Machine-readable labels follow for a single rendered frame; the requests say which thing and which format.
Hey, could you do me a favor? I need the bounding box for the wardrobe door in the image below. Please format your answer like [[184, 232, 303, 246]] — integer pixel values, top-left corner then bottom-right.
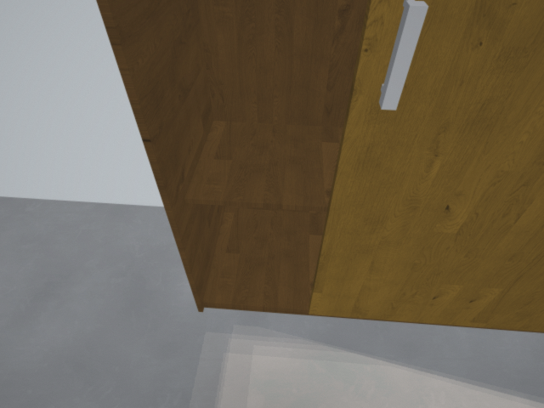
[[309, 0, 544, 332]]

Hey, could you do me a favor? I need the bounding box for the handle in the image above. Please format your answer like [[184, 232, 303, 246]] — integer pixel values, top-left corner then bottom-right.
[[379, 0, 428, 111]]

